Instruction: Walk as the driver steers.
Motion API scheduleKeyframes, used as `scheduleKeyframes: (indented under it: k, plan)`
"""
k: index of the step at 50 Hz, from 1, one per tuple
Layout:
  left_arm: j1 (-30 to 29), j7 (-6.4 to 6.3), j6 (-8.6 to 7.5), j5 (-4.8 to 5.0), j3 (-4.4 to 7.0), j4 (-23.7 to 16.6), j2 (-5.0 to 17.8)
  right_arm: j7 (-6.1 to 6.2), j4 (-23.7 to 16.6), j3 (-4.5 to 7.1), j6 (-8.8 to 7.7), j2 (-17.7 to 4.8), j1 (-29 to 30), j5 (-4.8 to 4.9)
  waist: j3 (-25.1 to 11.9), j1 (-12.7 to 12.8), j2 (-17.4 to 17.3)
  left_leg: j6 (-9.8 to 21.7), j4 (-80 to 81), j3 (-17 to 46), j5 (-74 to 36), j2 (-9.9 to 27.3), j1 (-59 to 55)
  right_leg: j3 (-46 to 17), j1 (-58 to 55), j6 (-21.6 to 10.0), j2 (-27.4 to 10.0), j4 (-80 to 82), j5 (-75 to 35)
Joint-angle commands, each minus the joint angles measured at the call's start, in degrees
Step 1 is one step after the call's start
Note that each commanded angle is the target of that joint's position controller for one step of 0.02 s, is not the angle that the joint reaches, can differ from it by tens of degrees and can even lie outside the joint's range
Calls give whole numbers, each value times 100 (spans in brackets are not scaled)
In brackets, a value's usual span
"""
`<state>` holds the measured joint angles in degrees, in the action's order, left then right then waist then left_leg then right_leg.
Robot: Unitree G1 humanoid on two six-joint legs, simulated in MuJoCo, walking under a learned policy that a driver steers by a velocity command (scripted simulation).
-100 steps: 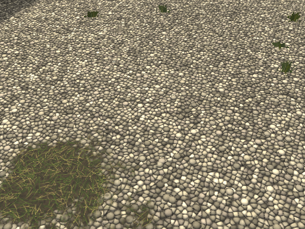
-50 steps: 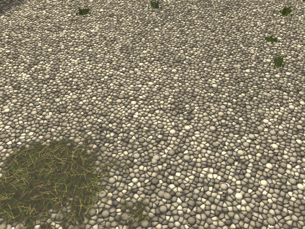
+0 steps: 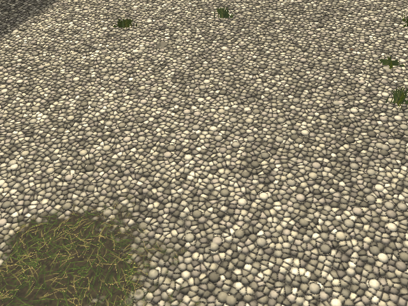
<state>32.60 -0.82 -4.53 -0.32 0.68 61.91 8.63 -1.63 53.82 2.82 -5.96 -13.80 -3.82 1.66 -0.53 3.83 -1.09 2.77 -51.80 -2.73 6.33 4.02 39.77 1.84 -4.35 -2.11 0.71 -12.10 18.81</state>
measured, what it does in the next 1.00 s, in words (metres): walks ahead: left foot, then right foot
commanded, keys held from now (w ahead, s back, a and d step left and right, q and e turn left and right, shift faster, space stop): w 0.16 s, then w+e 0.08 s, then no key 0.76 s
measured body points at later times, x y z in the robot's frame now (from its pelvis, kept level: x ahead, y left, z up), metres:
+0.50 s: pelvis +0.26 +0.04 +0.01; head +0.29 +0.04 +0.45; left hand +0.41 +0.29 -0.12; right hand +0.27 -0.22 -0.14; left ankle +0.26 +0.12 -0.74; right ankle +0.39 -0.12 -0.69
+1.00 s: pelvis +0.36 +0.01 -0.01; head +0.38 +0.01 +0.44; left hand +0.48 +0.24 -0.15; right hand +0.37 -0.25 -0.16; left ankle +0.30 +0.13 -0.74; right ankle +0.41 -0.10 -0.74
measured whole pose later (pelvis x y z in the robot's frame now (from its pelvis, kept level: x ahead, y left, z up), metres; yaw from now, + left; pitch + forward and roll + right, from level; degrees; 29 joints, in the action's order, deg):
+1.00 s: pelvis +0.36 +0.01 -0.01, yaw -2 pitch +0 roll +0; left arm 7.6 -1.3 -1.3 0.3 3.5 57.0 11.0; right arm 1.9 63.9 1.3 -1.0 -12.1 -13.5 0.0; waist 1.5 -0.9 0.2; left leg -0.4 -30.0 -2.2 22.1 1.3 8.2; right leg 2.1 19.4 -1.6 0.5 -30.6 11.5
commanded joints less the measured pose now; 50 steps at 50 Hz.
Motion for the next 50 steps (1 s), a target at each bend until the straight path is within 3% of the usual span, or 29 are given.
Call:
scheduleKeyframes:
  k: [1, 3, 5, 6, 7, 8, 9, 10, 11, 12, 13, 14, 15, 17, 21, 23, 26, 29, 30, 31, 32, 33, 34, 35, 38, 40, 42, 45, 50]
  plan:
    - [142, -102, -81, 43, 190, -260, 1077, -63, -652, -122, -13, 77, 1114, 7, 999, -40, 742, -54, 1330, -265, -713, -265, -452, -530, 1112, -760, -1145, 888, -2382]
    - [165, -101, -114, 125, 243, -208, 1108, -83, -804, -94, -7, -138, 1298, 44, 1058, -122, 768, 102, 1813, -147, -785, -271, -492, -477, 655, -709, -1325, 807, -2688]
    - [77, -89, -100, 112, 296, -209, 1175, -101, -860, 6, -41, -395, 1155, 28, 752, -350, 827, 300, 2079, -157, -670, -429, -889, -383, 59, -565, -1460, 244, -4237]
    - [14, -87, -61, 80, 333, -221, 1248, -90, -787, 88, -46, -550, 790, 27, 389, -570, 978, 397, 2031, -230, -510, -588, -1385, -326, -186, -487, -1493, -288, -5326]
    - [-100, -81, 5, 38, 346, -251, 1261, -59, -547, 215, -35, -762, -42, 48, -140, -988, 1077, 538, 1980, -317, -385, -766, -2338, -184, -182, -383, -1393, -1260, -6192]
    - [-244, -61, 32, 16, 330, -334, 1252, -11, -257, 337, 6, -985, -1008, 57, -664, -1435, 1057, 714, 1989, -116, -465, -592, -3759, -110, 527, -221, -1205, -2492, -6016]
    - [-201, -16, 8, -94, 204, -499, 890, 68, -81, 447, 57, -1475, -1992, -54, -1514, -1576, 79, 1087, 1929, 1618, 0, 805, -5586, -24, 2082, -92, -689, -4520, -3398]
    - [642, 68, -112, 83, -22, -421, -67, -13, -6, 390, 27, -1453, -2115, -193, -2518, -1005, -1443, 1988, 3056, 4571, 1317, 2085, -6796, -794, 3747, 80, 337, -6384, 1332]
    - [-1, 73, -247, 288, 154, -481, 638, -27, -11, 269, -5, -924, -1694, -133, -1727, -1128, -847, 1596, 3576, 4458, 1632, 1770, -6022, -1267, 4245, -83, 49, -6979, 1204]
    - [-628, 49, -284, 412, 252, -704, 931, -18, -94, 191, -44, -664, -1111, -87, -755, -947, -545, 1288, 3681, 3316, 1212, 1642, -4953, -1003, 4468, -167, -241, -6914, 640]
    - [-939, -30, -275, 352, 281, -761, 969, -45, -166, 131, -103, -538, -581, -111, -315, -695, 77, 1143, 3800, 2556, -76, 1459, -3892, -868, 4079, -143, -511, -6665, 167]
    - [-955, -97, -205, 236, 360, -730, 934, -81, -134, 93, -144, -393, -350, -175, -99, -456, 136, 1023, 3860, 1836, -1119, 1204, -3153, -794, 3671, -112, -653, -6404, 5]
    - [-679, -108, -107, 205, 369, -683, 789, -93, -43, 59, -157, -290, -341, -253, -132, -237, -79, 970, 3916, 1320, -1792, 1020, -2761, -804, 3213, -105, -762, -6220, -37]
    - [-530, -126, 24, 200, 377, -657, 584, -71, 100, 22, -184, -253, -433, -280, -15, -80, -243, 1049, 4029, 786, -2827, 865, -2364, -642, 3015, -47, -738, -5834, -15]
    - [-1318, -123, 98, 56, 377, -1006, 615, 126, 235, 27, -119, -552, -496, -309, 20, -45, -221, 1079, 4034, 217, -3580, 709, -2350, -472, 3295, 184, -778, -4267, -946]
    - [-1769, -74, 93, 37, 311, -1095, 519, 201, 265, 27, -34, -655, -609, -273, -101, -212, -257, 964, 3955, -19, -3483, 561, -2440, -287, 2979, 222, -677, -3323, -1524]
    - [-2215, -33, 142, 59, 311, -1188, 671, 228, 416, 52, 74, -810, -934, -207, -213, -416, -242, 943, 3776, 109, -3034, 691, -2881, -237, 2786, 254, -521, -2596, -1724]
    - [-2283, -11, 140, 9, 352, -1211, 817, 245, 493, 52, 182, -771, -883, -83, -182, -313, -234, 778, 3190, 284, -2474, 760, -3131, -174, 2495, 76, -380, -1842, -1609]
    - [-2133, -15, 123, -26, 393, -1137, 908, 253, 519, 33, 203, -688, -927, -45, -226, -227, -132, 586, 2868, 289, -2075, 580, -3131, -140, 2120, -36, -310, -1334, -2069]
    - [-1900, -54, 106, -60, 494, -1068, 1270, 263, 568, 1, 192, -562, -1244, -125, -422, -274, 232, 288, 2409, 166, -1490, 249, -2958, -508, 1453, -185, -649, -1220, -3940]
    - [-1812, -84, 130, -74, 533, -1058, 1563, 246, 661, -53, 146, -320, -1901, -264, -849, -665, 871, 3, 1856, -37, 247, -190, -2223, -1111, 372, -655, -1323, -1656, -5440]
    - [-1669, -65, 177, -75, 419, -935, 1111, 267, 772, -146, 193, -9, -2082, -247, -1160, -574, 1357, -229, 1363, -55, 1758, -372, -1939, -1678, 190, -1241, -1805, -1531, -5103]
    - [-1706, -34, 204, -58, 336, -896, 789, 300, 709, -113, 295, -178, -1746, -163, -1070, -498, 1217, -296, 1265, 82, 2280, -355, -1929, -1920, 515, -1322, -1812, -1238, -4012]
    - [-1994, -21, 218, -63, 315, -935, 800, 339, 623, -91, 400, -279, -1438, -115, -873, -545, 1078, -307, 1354, 159, 2242, -300, -1924, -1920, 865, -1188, -1695, -1034, -3072]
    - [-2869, -38, 269, -15, 351, -1123, 1007, 390, 727, -90, 640, -291, -1386, -232, -470, -837, 824, -228, 2467, 235, 957, -169, -2857, -1325, 2154, -512, -1142, -746, -861]
    - [-2802, -56, 307, 31, 357, -1079, 908, 362, 796, -56, 649, -525, -1334, -219, 75, -607, 329, -85, 2699, 198, 1374, -113, -2455, -663, 2238, -137, -573, -811, 78]
    - [-2555, -75, 258, 36, 368, -915, 879, 367, 841, -75, 552, -403, -1271, -184, 134, -525, 131, -76, 2776, 219, 1174, -95, -2290, -575, 1827, -137, -467, -1172, -1016]
    - [-2407, -79, 209, 63, 391, -787, 855, 359, 888, -56, 431, -421, -1291, -186, -276, -481, 48, -163, 2694, 236, 271, -62, -2468, -452, 1265, -315, -460, -1669, -2855]
    - [-2497, -56, 317, 62, 403, -675, 787, 368, 963, -77, 492, -329, -1343, -163, -209, -480, 17, -165, 2640, 208, 106, -77, -2541, -372, 1243, -328, -410, -1752, -2814]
